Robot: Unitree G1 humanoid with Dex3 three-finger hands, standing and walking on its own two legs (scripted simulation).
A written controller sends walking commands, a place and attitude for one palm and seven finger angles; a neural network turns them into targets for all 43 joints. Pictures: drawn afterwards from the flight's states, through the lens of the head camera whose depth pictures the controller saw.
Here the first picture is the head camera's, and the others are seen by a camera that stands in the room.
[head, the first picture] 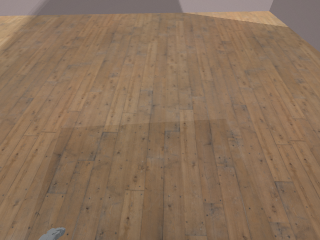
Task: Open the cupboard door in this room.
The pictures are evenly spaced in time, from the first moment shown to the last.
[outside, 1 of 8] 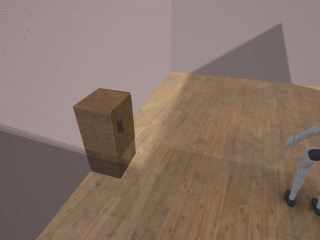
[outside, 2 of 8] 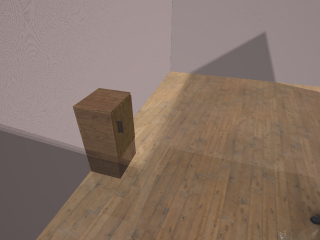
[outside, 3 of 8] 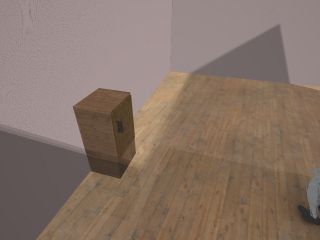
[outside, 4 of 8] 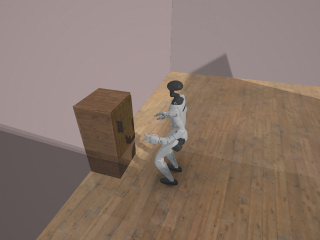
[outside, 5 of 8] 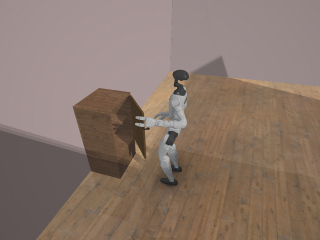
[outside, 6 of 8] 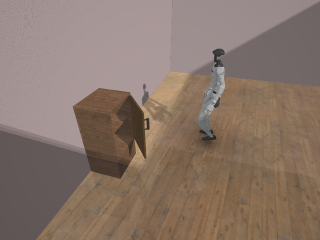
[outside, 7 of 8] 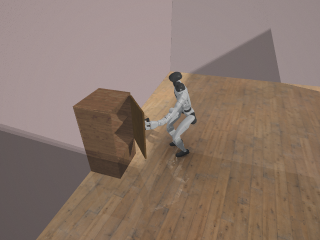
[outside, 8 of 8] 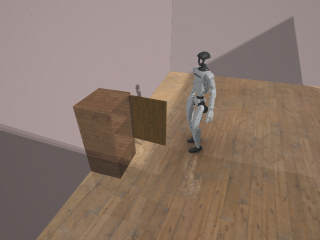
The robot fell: no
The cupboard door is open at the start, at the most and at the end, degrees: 0 86 86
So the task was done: yes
